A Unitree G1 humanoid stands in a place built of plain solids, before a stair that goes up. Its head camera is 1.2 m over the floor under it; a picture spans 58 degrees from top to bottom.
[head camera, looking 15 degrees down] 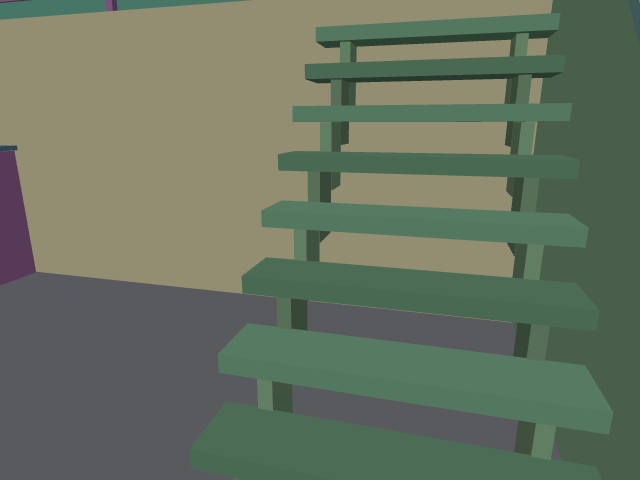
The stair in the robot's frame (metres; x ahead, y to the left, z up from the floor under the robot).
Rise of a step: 0.21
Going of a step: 0.21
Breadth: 1.21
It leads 15 degrees to the right of straight ahead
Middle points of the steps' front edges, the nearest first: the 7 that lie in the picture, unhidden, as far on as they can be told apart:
1.19 -0.23 0.43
1.40 -0.28 0.64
1.61 -0.34 0.86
1.81 -0.39 1.07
2.02 -0.45 1.28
2.23 -0.51 1.50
2.43 -0.56 1.71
